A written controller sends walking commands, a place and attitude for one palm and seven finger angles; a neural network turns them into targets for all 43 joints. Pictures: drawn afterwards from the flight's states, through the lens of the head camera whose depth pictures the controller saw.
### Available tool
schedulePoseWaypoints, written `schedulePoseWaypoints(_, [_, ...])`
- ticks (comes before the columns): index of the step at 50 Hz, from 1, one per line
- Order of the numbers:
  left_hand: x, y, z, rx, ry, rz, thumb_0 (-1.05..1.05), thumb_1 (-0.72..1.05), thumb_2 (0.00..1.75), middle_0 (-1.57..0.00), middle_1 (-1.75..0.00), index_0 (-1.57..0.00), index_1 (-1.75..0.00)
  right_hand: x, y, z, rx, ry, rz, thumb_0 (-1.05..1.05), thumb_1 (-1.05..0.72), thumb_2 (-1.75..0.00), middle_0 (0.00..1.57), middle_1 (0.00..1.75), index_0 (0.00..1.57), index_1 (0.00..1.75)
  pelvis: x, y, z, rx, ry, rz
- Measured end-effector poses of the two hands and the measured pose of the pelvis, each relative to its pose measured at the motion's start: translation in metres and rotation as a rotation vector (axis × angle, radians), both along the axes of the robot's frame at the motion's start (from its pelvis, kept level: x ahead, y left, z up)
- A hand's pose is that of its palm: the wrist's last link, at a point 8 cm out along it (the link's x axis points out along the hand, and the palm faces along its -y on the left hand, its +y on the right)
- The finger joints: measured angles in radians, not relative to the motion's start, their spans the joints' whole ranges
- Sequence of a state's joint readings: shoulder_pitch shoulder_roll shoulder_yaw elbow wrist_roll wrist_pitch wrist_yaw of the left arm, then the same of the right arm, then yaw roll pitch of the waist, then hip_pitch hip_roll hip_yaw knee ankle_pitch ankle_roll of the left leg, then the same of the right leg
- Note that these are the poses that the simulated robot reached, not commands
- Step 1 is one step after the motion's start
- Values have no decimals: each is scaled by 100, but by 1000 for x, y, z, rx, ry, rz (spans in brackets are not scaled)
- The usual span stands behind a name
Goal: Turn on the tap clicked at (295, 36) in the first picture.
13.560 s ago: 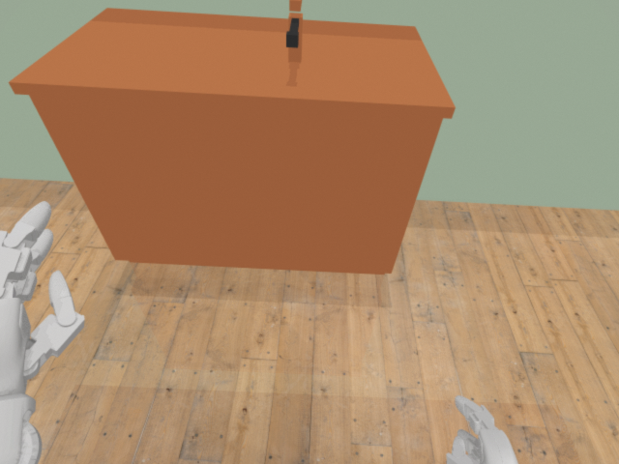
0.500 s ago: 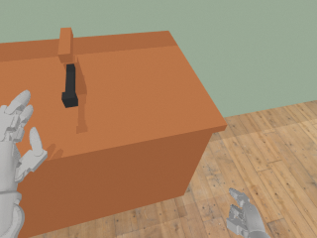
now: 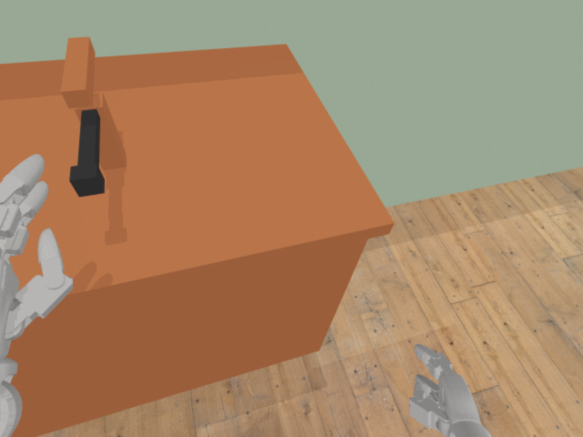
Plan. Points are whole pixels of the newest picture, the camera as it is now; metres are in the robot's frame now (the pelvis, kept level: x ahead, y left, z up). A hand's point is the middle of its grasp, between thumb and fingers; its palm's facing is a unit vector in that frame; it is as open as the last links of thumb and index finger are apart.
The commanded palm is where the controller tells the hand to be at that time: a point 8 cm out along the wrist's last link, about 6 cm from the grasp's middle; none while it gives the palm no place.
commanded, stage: shuffle to correct the standing spot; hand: left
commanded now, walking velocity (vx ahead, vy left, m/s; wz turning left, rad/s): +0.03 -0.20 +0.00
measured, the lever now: (87, 180) +0.35 +0.30 +0.15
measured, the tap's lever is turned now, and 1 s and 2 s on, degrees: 0 0 0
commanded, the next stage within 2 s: come to a stop and stand still in 0.22 s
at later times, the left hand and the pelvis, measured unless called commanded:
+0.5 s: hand (200, 271) +0.24 +0.13 +0.16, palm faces +0.33 -0.86 -0.39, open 7.4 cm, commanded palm +0.19 +0.18 +0.18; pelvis +0.03 -0.10 +0.00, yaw +0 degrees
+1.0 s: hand (118, 298) +0.21 +0.20 +0.16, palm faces +0.43 -0.82 -0.38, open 7.4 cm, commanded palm +0.16 +0.23 +0.18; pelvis +0.01 -0.06 +0.00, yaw +1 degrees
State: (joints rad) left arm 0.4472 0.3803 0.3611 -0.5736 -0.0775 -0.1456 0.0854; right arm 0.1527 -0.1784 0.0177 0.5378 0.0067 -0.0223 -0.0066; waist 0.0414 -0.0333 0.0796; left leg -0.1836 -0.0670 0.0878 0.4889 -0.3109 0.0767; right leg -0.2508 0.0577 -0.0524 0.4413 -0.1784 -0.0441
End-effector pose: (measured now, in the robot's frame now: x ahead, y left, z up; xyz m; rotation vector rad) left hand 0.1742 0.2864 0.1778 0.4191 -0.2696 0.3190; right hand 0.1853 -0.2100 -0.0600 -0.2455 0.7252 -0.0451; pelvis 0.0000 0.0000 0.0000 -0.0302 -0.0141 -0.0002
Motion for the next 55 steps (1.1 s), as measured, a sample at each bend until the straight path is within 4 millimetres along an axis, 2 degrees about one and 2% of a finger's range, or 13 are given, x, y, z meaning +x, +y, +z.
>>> schedulePoseWaypoints(6, [10,-10,-10,-32,44,40,2,89,90,-21,-30,-21,-30,-1,-18,2,-24,10,-4,1,-91,-90,21,30,20,30,6,-16,4,22,-10,-11])
schedulePoseWaypoints(13, [24,-53,-3,-4,56,-13,2,89,90,-20,-30,-21,-30,-2,-43,0,23,19,7,1,-91,-90,21,30,20,30,11,-47,6,13,-23,-7])
schedulePoseWaypoints(20, [32,-92,3,51,39,-9,2,89,90,-21,-30,-21,-30,7,-87,-13,46,15,-17,1,-91,-90,21,30,20,30,19,-88,-1,7,-11,-5])
schedulePoseWaypoints(25, [31,-115,-3,10,95,15,1,89,90,-21,-30,-21,-30,7,-123,-15,16,13,-77,1,-91,-90,21,30,20,30,25,-102,1,14,26,-6])
schedulePoseWaypoints(28, [29,-122,-3,16,129,21,2,89,90,-21,-30,-21,-30,6,-138,-15,-5,26,-103,1,-91,-90,20,30,20,30,26,-106,5,32,42,2])
schedulePoseWaypoints(32, [26,-119,2,53,135,47,2,89,90,-21,-30,-21,-30,5,-147,-16,-26,43,-103,1,-91,-90,20,30,20,30,24,-109,7,57,51,22])
schedulePoseWaypoints(36, [18,-110,3,68,138,81,2,89,90,-21,-30,-21,-30,8,-144,-18,-27,32,-94,1,-91,-90,20,30,20,30,20,-105,6,63,44,34])
schedulePoseWaypoints(40, [6,-100,0,55,140,94,1,89,90,-21,-30,-21,-30,11,-130,-21,-21,12,-85,1,-91,-90,20,30,20,30,17,-93,2,41,33,42])
schedulePoseWaypoints(48, [-10,-62,-6,11,102,122,2,89,90,-21,-30,-21,-30,8,-78,-14,-6,-11,-32,1,-91,-90,20,30,20,30,8,-65,2,34,1,29])
schedulePoseWaypoints(55, [-4,-34,-4,-40,9,122,2,89,90,-21,-30,-21,-30,5,-35,-1,12,-49,9,1,-91,-90,21,30,20,30,8,-40,4,27,-20,18])
